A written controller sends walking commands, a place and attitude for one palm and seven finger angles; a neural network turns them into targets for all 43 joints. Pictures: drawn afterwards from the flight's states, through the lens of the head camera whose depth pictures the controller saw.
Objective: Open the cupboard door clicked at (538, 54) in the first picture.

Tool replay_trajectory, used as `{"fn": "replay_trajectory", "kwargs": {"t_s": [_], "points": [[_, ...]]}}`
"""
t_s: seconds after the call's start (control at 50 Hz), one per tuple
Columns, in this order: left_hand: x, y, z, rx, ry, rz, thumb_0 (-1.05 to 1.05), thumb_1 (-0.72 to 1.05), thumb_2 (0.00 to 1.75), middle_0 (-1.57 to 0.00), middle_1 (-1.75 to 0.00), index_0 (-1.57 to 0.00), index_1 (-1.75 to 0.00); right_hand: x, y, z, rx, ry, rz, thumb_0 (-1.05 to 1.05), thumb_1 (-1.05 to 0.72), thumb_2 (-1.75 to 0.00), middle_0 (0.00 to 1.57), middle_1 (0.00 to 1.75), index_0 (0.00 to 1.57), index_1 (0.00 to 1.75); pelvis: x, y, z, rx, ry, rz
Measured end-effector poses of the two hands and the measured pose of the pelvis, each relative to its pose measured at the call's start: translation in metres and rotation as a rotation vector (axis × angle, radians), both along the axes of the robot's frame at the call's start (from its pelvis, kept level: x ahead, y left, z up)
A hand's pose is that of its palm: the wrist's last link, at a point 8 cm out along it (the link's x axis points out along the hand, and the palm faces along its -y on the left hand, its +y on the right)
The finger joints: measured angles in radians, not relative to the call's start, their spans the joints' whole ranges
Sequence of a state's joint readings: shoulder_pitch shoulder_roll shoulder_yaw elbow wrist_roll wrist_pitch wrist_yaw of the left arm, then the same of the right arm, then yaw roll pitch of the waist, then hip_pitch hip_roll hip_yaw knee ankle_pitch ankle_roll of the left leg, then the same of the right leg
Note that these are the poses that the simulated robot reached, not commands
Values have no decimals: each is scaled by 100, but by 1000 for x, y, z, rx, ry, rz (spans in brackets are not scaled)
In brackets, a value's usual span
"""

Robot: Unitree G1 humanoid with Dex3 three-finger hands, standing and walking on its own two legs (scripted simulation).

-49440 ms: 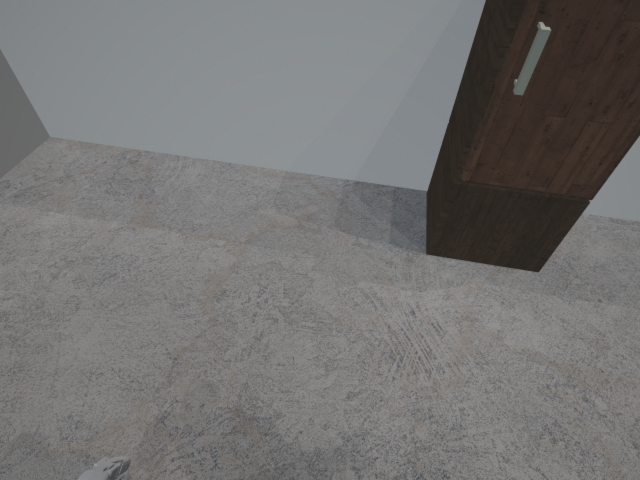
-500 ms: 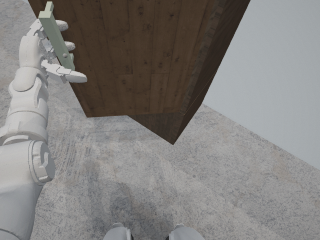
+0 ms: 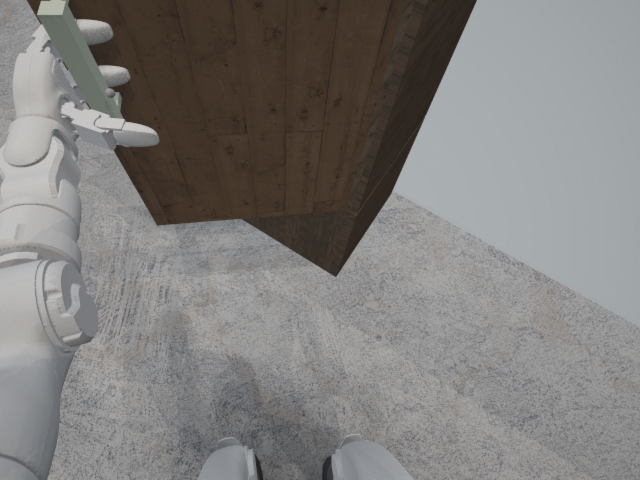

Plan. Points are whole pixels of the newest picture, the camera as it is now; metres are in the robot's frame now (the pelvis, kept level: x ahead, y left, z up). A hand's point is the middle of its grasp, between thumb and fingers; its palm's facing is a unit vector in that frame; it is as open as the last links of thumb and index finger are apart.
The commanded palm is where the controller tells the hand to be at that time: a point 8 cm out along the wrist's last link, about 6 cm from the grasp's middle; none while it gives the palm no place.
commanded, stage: close the thumb around the handle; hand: left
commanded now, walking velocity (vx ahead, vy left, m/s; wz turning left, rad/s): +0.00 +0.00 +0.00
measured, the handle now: (90, 65) +0.59 +0.20 +0.12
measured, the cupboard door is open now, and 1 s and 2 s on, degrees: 41 41 70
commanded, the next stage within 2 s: pull the door open along its arc in 0.76 s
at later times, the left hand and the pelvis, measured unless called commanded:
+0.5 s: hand (103, 96) +0.54 +0.18 +0.12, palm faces +0.02 -1.00 -0.01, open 8.7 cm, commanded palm +0.52 +0.22 +0.12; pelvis +0.01 +0.00 +0.00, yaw +0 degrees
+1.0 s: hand (107, 99) +0.54 +0.18 +0.12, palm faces +0.02 -1.00 -0.01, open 5.8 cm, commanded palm +0.50 +0.22 +0.12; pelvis +0.01 +0.01 +0.00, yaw +0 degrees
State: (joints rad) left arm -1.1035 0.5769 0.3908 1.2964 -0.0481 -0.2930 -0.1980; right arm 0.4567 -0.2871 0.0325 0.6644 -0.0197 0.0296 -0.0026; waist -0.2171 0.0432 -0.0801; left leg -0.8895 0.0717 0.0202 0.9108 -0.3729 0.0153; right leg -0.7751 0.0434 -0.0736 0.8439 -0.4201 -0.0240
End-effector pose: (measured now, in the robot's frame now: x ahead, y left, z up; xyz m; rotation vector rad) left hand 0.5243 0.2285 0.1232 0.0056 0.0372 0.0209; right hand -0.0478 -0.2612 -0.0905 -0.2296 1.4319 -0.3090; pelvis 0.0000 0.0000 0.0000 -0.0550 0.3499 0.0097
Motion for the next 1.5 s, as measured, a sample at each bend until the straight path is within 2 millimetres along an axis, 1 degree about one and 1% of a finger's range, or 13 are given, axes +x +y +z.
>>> {"fn": "replay_trajectory", "kwargs": {"t_s": [0.14,0.24,0.34,0.48,0.62,0.68,0.96,1.1,1.18,1.26,1.38,1.44,1.5], "points": [[1,3,0,11,-9,0,-1,-48,30,-30,-120,-32,-121,0,1,2,0,3,-6,0,-90,-90,20,30,20,30,3,0,1,-1,5,-4],[0,4,0,2,-3,-4,-1,-36,35,-31,-121,-32,-122,7,3,1,8,-6,-3,0,-90,-90,20,30,20,30,6,1,2,-1,2,-4],[-2,5,3,0,-16,-4,-1,-15,44,-32,-124,-33,-124,16,5,0,17,-29,4,0,-90,-90,20,30,20,30,9,2,3,-1,-3,-5],[-3,7,-1,5,2,-5,0,21,60,-35,-127,-35,-127,28,7,-2,19,-54,18,0,-90,-89,20,30,20,30,10,4,3,-1,-7,-1],[-5,9,0,-5,-12,-1,0,59,76,-38,-131,-38,-131,32,7,-2,15,-61,22,0,-90,-89,20,30,20,30,10,5,3,-1,-10,-2],[-5,6,0,13,-10,-23,0,69,81,-38,-133,-38,-132,31,6,-2,13,-57,23,0,-90,-89,20,30,20,30,9,6,2,-2,-9,1],[-7,2,-1,2,-10,2,1,72,83,-35,-135,-35,-134,18,8,-3,18,-41,7,0,-90,-90,20,30,20,30,5,6,2,1,-12,-5],[-21,1,-1,7,-25,-3,1,73,79,-35,-135,-34,-135,22,9,-3,35,-61,-9,1,-90,-90,20,30,20,30,10,5,5,7,-28,-20],[-37,-2,-2,5,-36,-12,0,72,76,-35,-135,-34,-135,37,9,-2,47,-106,-11,1,-90,-90,20,30,20,30,15,5,9,13,-51,-27],[-61,-6,-3,1,-51,-27,0,72,74,-35,-134,-33,-134,64,8,0,60,-189,-2,1,-90,-90,20,30,20,30,20,4,14,19,-82,-33],[-113,-25,-5,-18,-74,-34,0,70,73,-34,-133,-31,-131,124,9,7,90,-373,52,1,-91,-90,20,30,20,30,25,3,20,29,-137,-39],[-143,-42,-6,-56,-77,28,0,69,72,-34,-133,-32,-128,158,13,14,114,-471,100,1,-91,-90,20,30,20,30,26,2,23,35,-166,-35],[-166,-58,-6,-94,-73,124,1,67,73,-34,-133,-34,-128,189,19,20,132,-541,171,1,-91,-90,20,30,20,30,22,-2,24,41,-195,-15]]}}
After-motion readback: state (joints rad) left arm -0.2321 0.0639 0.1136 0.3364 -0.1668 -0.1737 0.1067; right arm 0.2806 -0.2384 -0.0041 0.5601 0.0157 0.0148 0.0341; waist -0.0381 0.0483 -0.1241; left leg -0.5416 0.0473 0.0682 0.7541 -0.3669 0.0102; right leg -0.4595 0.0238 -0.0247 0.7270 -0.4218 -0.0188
